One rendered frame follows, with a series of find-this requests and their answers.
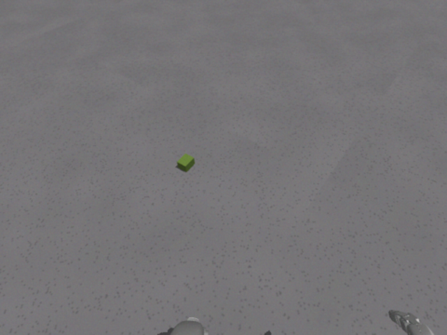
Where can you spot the right robot hand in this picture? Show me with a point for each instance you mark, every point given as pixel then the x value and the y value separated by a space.
pixel 409 323

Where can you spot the small box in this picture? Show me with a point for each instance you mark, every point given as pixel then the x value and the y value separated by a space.
pixel 185 162

